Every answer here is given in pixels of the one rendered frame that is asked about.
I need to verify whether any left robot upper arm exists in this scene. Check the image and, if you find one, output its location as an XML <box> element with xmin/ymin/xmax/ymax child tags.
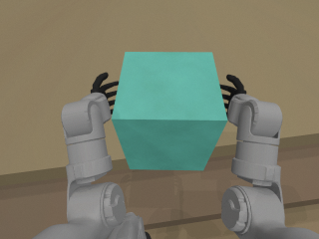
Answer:
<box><xmin>32</xmin><ymin>181</ymin><xmax>127</xmax><ymax>239</ymax></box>

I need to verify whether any robot right forearm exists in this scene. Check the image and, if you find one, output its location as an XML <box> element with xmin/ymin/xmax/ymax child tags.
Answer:
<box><xmin>227</xmin><ymin>94</ymin><xmax>285</xmax><ymax>219</ymax></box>

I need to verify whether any carton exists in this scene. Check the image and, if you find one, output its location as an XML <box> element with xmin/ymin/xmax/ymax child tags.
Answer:
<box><xmin>111</xmin><ymin>52</ymin><xmax>228</xmax><ymax>171</ymax></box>

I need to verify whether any robot left hand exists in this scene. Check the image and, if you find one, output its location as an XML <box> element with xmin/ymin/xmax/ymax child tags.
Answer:
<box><xmin>91</xmin><ymin>72</ymin><xmax>119</xmax><ymax>115</ymax></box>

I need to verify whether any right robot upper arm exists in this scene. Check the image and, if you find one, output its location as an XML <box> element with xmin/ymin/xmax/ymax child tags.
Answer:
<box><xmin>221</xmin><ymin>185</ymin><xmax>319</xmax><ymax>239</ymax></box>

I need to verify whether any robot left forearm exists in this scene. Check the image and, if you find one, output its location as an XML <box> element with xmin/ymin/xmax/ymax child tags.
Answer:
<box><xmin>61</xmin><ymin>93</ymin><xmax>113</xmax><ymax>220</ymax></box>

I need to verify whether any left robot thigh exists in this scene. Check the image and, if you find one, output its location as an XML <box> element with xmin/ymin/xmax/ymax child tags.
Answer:
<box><xmin>108</xmin><ymin>215</ymin><xmax>146</xmax><ymax>239</ymax></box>

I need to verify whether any robot right hand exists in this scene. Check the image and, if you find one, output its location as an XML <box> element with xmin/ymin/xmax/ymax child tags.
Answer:
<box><xmin>220</xmin><ymin>74</ymin><xmax>246</xmax><ymax>117</ymax></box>

